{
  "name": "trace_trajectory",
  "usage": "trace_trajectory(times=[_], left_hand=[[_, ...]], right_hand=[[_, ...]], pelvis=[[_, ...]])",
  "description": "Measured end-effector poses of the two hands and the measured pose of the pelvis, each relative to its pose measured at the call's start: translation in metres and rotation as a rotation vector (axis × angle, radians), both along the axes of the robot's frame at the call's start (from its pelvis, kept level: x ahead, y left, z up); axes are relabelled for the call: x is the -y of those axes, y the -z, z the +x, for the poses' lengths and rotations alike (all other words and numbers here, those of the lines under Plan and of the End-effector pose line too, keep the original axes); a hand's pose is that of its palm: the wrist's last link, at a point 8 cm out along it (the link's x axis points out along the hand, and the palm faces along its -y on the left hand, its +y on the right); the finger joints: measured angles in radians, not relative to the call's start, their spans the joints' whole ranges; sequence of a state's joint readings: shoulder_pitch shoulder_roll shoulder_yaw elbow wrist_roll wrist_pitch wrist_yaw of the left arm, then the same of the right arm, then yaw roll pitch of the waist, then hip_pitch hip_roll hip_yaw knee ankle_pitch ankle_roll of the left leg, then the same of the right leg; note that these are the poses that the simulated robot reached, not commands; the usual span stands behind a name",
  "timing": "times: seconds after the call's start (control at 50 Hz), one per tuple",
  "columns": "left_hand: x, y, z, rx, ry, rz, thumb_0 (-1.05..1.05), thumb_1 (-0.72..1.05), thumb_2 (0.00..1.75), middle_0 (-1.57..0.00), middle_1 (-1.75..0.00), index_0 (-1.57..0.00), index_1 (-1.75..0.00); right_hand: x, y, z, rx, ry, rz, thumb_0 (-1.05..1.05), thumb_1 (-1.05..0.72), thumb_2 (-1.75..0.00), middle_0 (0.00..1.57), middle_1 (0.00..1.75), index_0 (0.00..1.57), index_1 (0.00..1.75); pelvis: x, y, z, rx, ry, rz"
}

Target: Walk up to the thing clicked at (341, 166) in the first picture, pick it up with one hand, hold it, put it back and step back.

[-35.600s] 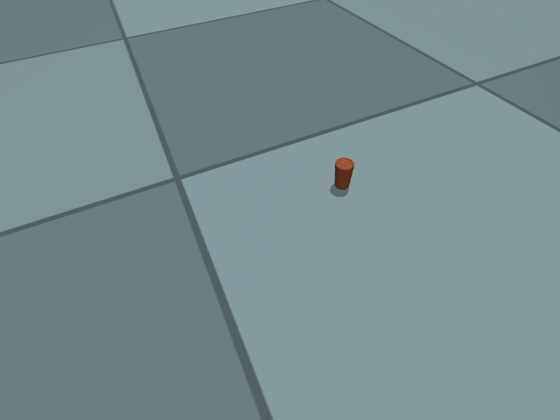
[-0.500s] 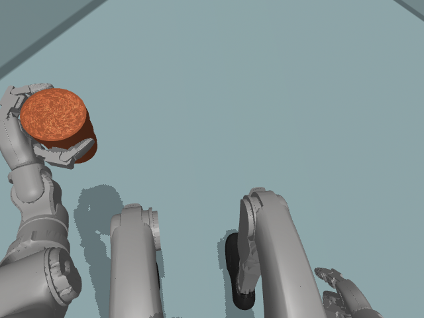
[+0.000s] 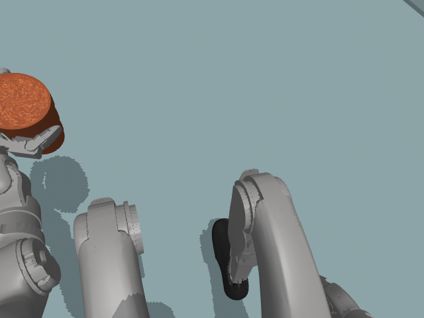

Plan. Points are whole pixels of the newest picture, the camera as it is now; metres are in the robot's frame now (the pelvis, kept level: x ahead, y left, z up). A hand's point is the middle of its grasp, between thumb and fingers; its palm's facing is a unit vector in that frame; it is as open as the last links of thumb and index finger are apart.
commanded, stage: crouch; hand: left
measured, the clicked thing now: (31, 121) +0.48 +0.26 -0.12
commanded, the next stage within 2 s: lower in 0.28 s
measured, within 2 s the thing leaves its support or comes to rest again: neither
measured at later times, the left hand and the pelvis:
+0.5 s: hand (28, 124) +0.48 +0.27 -0.13, palm faces +0.37 -0.93 -0.04, open 11.9 cm; pelvis +0.00 +0.00 -0.02, yaw -2 degrees
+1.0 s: hand (42, 133) +0.48 +0.27 -0.19, palm faces +0.38 -0.92 -0.04, open 11.9 cm; pelvis -0.01 +0.02 -0.03, yaw -6 degrees
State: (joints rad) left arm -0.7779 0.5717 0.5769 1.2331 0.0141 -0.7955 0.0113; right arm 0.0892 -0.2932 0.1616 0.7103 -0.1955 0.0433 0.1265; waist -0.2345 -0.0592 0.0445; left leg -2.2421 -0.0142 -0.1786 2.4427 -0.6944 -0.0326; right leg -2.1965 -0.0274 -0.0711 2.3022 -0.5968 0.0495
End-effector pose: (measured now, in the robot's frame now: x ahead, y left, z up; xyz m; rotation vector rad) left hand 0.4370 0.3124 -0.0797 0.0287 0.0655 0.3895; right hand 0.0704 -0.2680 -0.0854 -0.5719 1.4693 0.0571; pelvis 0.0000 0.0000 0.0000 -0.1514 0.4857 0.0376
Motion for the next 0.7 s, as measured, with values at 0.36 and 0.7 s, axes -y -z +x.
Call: trace_trajectory(times=[0.36,0.7], left_hand=[[-0.001,0.04,0.003,-0.02,0.019,-0.006,-0.02,-0.59,1.04,-0.64,-0.95,-0.59,-0.99],[0.002,0.085,0.001,-0.04,0.014,-0.032,-0.02,-0.59,1.04,-0.64,-0.95,-0.6,-0.98]], right_hand=[[0.007,0.003,0.005,-0.042,-0.074,-0.046,0.0,-0.9,-0.9,0.2,0.3,0.2,0.3],[-0.002,-0.001,0.008,-0.061,-0.169,-0.087,0.0,-0.92,-0.91,0.2,0.3,0.2,0.3]], pelvis=[[-0.003,0.016,0.001,0.04,0.017,-0.033],[-0.01,0.028,-0.003,0.104,0.036,-0.075]])
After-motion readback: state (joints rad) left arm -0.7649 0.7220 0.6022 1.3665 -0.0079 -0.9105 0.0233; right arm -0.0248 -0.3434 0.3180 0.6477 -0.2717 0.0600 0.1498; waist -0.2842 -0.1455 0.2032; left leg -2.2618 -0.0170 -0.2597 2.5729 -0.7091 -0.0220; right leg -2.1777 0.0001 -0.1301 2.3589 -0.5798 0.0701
